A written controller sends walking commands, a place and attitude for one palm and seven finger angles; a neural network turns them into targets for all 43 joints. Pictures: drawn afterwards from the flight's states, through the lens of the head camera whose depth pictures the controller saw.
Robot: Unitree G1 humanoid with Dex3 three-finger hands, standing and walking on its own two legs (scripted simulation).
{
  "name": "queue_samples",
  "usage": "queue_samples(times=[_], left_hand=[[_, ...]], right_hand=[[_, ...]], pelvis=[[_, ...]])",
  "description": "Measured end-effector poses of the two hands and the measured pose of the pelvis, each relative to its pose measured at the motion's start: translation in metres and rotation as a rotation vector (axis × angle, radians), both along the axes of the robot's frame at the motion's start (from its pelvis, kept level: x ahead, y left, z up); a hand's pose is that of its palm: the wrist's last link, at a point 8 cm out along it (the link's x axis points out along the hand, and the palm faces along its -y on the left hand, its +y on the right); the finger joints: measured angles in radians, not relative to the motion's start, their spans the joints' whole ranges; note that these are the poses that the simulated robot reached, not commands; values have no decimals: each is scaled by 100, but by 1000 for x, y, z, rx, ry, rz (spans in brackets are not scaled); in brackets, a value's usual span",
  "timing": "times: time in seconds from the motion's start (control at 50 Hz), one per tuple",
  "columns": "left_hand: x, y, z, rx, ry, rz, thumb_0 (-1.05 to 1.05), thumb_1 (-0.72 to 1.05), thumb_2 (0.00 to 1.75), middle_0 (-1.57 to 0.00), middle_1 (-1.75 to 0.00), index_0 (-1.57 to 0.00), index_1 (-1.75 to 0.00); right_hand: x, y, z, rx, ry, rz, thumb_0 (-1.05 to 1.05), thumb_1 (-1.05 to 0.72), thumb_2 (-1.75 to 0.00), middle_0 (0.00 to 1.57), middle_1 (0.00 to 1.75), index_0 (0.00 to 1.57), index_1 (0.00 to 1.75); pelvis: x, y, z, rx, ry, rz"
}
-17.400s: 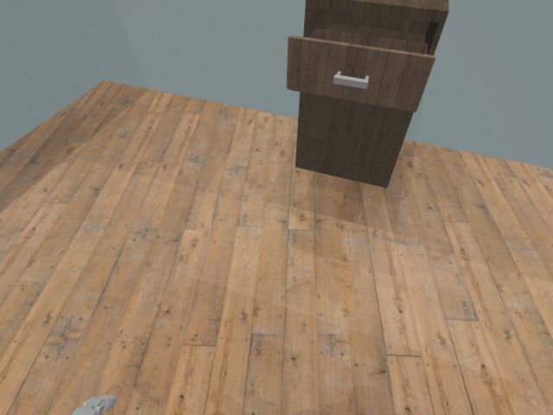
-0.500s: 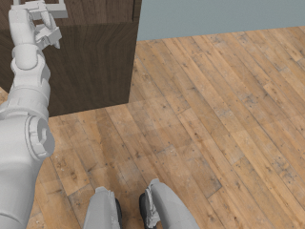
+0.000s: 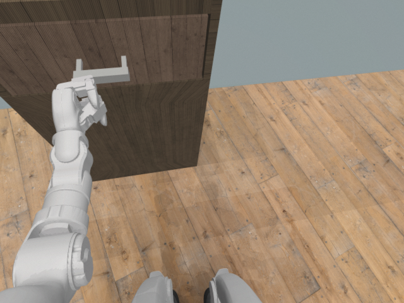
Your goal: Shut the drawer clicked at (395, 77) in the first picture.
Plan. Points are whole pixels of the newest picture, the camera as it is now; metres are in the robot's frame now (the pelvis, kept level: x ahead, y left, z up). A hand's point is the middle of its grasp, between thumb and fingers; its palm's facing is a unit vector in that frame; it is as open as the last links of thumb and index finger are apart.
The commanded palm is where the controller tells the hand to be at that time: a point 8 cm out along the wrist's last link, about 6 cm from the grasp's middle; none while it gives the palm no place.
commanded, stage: draw the hand back to the body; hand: left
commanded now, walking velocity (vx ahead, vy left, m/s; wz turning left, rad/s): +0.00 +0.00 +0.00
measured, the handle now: (102, 69) +0.60 +0.18 +0.03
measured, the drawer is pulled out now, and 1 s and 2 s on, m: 0.00 0.00 0.00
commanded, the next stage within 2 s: step back with the hand held close in 1.20 s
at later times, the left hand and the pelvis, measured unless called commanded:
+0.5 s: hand (32, 185) +0.30 +0.20 +0.14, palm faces +0.17 -0.96 -0.21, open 3.3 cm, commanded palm +0.26 +0.25 +0.16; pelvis -0.01 +0.00 +0.06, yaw +2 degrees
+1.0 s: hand out of the picture +0.16 +0.25 +0.24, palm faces +0.40 -0.84 -0.36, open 3.3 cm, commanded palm +0.10 +0.29 +0.25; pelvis -0.01 +0.00 +0.08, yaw +3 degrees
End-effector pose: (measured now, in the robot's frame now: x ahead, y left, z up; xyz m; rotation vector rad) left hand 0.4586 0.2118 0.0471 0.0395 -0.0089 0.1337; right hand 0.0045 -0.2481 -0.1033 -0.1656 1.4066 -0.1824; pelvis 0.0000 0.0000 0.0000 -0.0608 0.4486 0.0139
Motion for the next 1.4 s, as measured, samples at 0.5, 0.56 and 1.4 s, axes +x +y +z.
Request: queue_samples(times=[0.5,0.56,1.4], left_hand=[[-189,35,106,171,36,41,2,90,90,-140,-160,-140,-160],[-209,44,119,195,40,86,2,90,90,-140,-160,-140,-160],[-337,72,216,436,-160,274,2,89,90,-140,-160,-141,-160]], right_hand=[[165,20,88,4,-608,164,1,-91,-90,20,30,20,30],[171,29,97,13,-642,183,1,-91,-90,20,30,20,30],[169,36,112,5,-723,268,1,-91,-90,20,30,20,30]], pelvis=[[-8,-4,58,46,-357,29],[-12,-3,64,49,-397,31],[-11,-2,81,48,-513,34]])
